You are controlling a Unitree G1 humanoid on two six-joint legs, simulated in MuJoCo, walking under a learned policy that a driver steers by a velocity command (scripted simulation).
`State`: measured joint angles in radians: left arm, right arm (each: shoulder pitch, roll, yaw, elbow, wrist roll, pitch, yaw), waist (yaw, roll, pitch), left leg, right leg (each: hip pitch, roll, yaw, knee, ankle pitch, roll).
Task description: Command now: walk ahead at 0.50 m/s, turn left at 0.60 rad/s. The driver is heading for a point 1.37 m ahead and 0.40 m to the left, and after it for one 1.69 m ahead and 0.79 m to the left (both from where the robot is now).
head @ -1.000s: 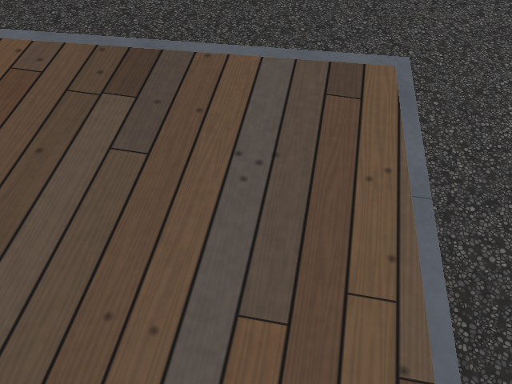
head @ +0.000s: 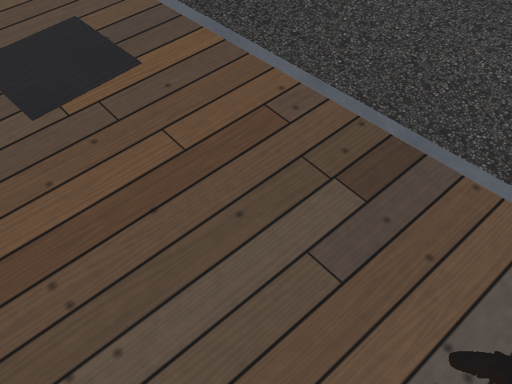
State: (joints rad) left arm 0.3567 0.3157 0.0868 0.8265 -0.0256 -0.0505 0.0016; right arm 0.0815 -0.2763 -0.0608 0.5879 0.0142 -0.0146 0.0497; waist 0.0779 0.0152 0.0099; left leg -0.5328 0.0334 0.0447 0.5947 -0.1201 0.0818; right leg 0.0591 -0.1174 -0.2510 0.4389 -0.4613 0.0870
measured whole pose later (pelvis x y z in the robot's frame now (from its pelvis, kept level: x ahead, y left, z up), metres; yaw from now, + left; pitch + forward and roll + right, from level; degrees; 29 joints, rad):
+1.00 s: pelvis +0.39 +0.06 +0.03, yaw +22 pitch +3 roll -1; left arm 0.20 0.30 0.07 0.71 -0.01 -0.07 -0.03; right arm 0.38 -0.25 -0.04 0.72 0.00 -0.05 -0.01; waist -0.04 -0.03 -0.05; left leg -0.16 0.00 -0.03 0.38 -0.27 0.02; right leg -0.58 -0.04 -0.01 0.88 -0.22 0.00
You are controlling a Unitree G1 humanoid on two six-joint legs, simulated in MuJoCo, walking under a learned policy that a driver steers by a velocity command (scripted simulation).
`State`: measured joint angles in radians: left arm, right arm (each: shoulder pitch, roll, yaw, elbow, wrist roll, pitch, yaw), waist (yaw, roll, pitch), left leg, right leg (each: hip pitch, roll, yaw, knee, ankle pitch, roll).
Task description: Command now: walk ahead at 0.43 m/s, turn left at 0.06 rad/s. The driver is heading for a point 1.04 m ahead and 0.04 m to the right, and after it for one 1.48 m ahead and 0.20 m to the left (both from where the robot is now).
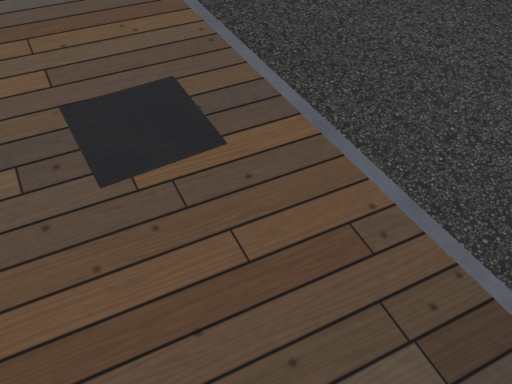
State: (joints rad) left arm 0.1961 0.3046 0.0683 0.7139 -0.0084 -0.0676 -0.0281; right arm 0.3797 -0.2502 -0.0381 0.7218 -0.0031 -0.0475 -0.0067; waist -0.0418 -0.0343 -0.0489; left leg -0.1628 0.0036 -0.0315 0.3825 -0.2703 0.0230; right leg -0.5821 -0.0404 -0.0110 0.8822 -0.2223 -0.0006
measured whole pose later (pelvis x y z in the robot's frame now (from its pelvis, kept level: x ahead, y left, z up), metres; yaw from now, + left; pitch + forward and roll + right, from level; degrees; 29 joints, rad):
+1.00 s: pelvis +0.51 +0.00 +0.00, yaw -1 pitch +1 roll +1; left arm 0.17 0.31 0.05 0.76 -0.01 -0.05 0.00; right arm 0.33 -0.26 -0.05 0.80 0.00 -0.09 0.02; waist -0.04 -0.05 0.02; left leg -0.15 -0.07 0.05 0.28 -0.16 0.07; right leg -0.66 -0.13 0.05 0.96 -0.16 0.02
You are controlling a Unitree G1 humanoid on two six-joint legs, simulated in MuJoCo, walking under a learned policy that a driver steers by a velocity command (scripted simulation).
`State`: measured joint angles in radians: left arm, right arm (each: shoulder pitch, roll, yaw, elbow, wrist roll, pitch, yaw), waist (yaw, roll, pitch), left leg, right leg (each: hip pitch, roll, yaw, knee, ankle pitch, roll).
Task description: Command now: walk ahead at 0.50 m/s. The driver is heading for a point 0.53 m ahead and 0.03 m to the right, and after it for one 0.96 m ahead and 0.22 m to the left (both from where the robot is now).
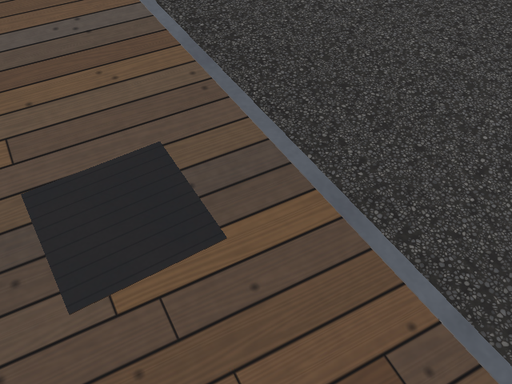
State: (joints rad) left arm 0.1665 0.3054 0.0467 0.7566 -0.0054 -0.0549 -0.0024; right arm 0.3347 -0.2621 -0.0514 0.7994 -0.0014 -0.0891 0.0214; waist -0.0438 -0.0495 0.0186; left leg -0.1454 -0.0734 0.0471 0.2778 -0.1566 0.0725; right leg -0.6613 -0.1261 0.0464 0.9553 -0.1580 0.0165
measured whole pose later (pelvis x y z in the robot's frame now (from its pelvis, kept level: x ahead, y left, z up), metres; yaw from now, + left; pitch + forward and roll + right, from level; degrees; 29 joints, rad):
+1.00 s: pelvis +0.46 -0.03 -0.01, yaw +12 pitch +2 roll -1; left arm 0.09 0.28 0.07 0.75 0.00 0.00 0.03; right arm 0.17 -0.27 -0.08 0.71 0.00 0.01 0.00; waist -0.02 -0.02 0.07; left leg -0.41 -0.09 -0.06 0.44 -0.06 0.08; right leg -0.52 -0.01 0.08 1.00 -0.44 0.05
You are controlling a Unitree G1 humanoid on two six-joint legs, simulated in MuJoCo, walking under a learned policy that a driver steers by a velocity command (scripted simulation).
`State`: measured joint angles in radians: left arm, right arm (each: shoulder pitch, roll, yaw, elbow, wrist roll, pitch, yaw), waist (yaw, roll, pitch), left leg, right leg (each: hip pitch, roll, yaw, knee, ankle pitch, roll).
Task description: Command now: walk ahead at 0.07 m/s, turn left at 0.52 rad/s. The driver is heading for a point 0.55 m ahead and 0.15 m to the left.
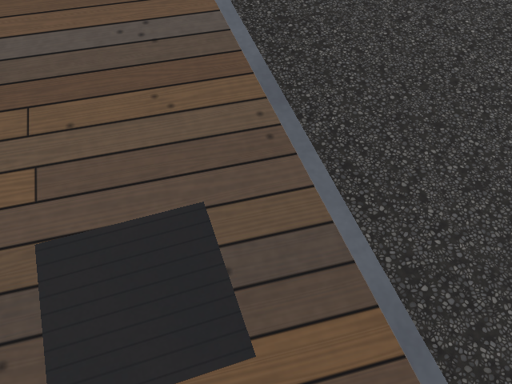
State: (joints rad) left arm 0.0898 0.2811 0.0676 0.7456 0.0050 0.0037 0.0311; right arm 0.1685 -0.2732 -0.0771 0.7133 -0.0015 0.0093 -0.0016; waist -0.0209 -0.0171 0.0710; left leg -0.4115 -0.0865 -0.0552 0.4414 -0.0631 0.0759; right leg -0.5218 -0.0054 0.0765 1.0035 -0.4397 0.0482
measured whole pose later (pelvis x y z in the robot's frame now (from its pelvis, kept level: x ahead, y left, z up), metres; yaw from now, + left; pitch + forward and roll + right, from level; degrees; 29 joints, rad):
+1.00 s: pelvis +0.08 +0.03 +0.01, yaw +31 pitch +2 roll -1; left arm 0.16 0.30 0.09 0.72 -0.01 -0.06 -0.02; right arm 0.35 -0.25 -0.05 0.71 0.01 -0.05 0.00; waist -0.05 -0.03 -0.02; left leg -0.08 -0.04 -0.07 0.32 -0.27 0.05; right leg -0.59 -0.06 0.02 0.68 -0.05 0.04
